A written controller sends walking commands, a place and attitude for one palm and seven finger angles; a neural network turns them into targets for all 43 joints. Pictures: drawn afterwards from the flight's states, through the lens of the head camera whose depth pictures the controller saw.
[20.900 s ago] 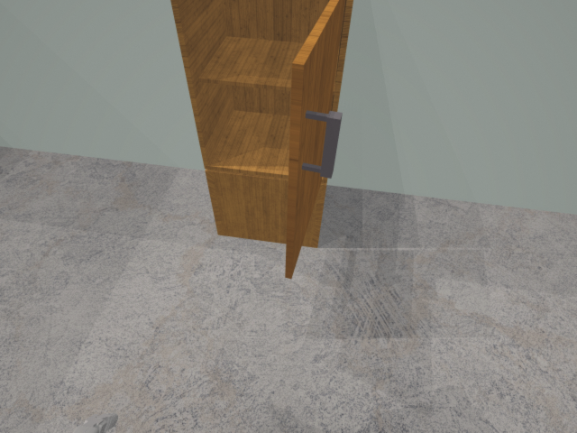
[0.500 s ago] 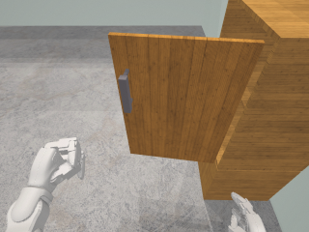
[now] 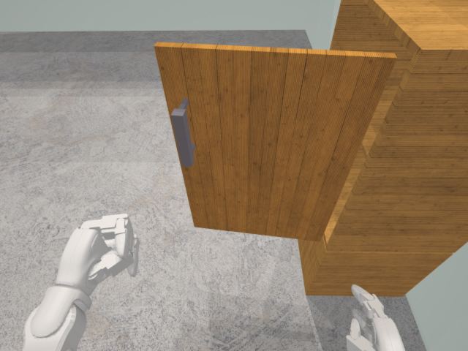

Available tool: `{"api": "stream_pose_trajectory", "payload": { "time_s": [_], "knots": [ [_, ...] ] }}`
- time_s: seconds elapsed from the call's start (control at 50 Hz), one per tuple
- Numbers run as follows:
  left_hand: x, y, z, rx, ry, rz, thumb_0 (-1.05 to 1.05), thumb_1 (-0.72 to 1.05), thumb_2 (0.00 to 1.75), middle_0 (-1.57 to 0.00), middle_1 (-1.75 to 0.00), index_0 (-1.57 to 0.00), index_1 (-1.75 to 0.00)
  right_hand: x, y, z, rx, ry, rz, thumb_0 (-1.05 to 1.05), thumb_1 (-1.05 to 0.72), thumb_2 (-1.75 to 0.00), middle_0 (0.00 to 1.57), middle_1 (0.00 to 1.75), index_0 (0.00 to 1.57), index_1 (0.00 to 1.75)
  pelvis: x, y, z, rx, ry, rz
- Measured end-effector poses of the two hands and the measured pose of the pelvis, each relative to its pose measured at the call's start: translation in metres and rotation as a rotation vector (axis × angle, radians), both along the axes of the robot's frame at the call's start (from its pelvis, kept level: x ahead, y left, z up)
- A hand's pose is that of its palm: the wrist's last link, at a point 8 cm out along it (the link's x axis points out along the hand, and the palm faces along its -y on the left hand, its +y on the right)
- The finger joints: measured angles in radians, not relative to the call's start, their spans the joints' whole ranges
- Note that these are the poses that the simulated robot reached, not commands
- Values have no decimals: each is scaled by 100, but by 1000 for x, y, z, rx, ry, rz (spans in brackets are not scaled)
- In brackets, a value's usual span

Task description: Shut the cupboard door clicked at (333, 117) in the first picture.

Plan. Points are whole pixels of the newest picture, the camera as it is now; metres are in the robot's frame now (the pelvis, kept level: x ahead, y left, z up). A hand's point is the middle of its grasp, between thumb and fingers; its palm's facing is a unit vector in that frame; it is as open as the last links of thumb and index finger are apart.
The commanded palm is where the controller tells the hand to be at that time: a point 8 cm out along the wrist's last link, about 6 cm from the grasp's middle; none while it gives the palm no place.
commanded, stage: bring the fist close to the handle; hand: left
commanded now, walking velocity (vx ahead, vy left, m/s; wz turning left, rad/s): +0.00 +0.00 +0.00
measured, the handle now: (186, 133) +0.51 +0.15 +0.10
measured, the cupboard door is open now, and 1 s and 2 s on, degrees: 83 83 75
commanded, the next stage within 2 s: push the door shut along its arc in 1.26 s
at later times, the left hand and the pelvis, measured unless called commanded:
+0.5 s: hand (171, 191) +0.34 +0.14 +0.11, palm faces -0.07 -1.00 -0.05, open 3.1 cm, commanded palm +0.32 +0.19 +0.10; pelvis +0.01 +0.00 +0.00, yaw -1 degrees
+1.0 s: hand (194, 164) +0.41 +0.11 +0.10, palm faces -0.04 -1.00 +0.00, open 3.1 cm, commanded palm +0.39 +0.17 +0.10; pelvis +0.01 -0.01 +0.00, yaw -2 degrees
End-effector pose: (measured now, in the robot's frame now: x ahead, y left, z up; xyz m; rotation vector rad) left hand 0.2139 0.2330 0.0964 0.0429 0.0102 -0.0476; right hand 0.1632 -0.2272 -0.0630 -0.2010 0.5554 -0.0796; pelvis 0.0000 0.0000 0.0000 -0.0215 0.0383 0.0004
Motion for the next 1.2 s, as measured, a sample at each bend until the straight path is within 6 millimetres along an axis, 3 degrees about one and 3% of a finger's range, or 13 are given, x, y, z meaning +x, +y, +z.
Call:
{"api": "stream_pose_trajectory", "payload": {
  "time_s": [0.1, 0.28, 0.44, 0.6, 0.76, 0.88, 0.98, 1.1, 1.2],
  "knots": [
    [24, -3, 21, 0, -130, 23, 2, 89, 90, -131, -150, -130, -150, 0, 0, -4, 1, 22, 16, 1, -90, -90, 20, 30, 20, 30, -1, -2, -1, 0, 3, 8],
    [65, -32, -4, -13, 39, -68, 2, 90, 90, -130, -150, -130, -150, -10, -7, -9, 14, 71, -40, 1, -90, -90, 20, 30, 20, 30, 4, -1, 2, 11, 16, -11],
    [101, -34, 19, -5, -92, -2, 2, 90, 89, -130, -150, -130, -150, -17, -13, -16, 14, 138, -48, 1, -90, -90, 20, 30, 20, 30, 9, -4, 3, 17, 28, -18],
    [123, -51, -2, -22, 31, -45, 2, 90, 90, -130, -150, -130, -150, -21, -18, -21, 20, 188, -79, 1, -90, -90, 20, 30, 20, 30, 13, -4, 4, 20, 41, -25],
    [150, -58, 17, -17, -79, -6, 2, 90, 90, -130, -150, -130, -150, -26, -23, -25, 10, 229, -89, 1, -90, -90, 20, 30, 20, 30, 12, -7, 3, 20, 46, -23],
    [174, -68, 9, -15, 7, -26, 2, 90, 90, -130, -150, -130, -150, -39, -27, -31, 18, 279, -116, 1, -90, -90, 20, 30, 20, 30, 10, -8, 2, 20, 63, -24],
    [181, -69, 6, -47, 2, -1, 2, 90, 89, -130, -150, -130, -150, -56, -31, -33, 20, 319, -149, 1, -90, -90, 20, 30, 20, 30, 10, -9, 3, 26, 71, -42],
    [176, -58, 13, -16, -60, 15, 2, 90, 89, -130, -150, -130, -150, -72, -35, -37, 24, 359, -167, 1, -90, -90, 20, 30, 20, 30, 10, -9, 3, 25, 67, -47],
    [171, -52, 4, -22, -9, 3, 2, 90, 90, -130, -150, -130, -150, -77, -36, -38, 19, 379, -175, 1, -90, -90, 20, 30, 20, 30, 6, -8, 3, 20, 62, -40]
  ]
}}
